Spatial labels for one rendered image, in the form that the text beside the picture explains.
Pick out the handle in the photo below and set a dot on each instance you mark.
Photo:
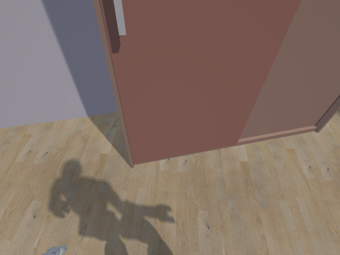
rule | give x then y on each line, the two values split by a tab
120	17

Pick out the wardrobe door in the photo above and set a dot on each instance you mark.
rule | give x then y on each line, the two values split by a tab
189	72
304	80

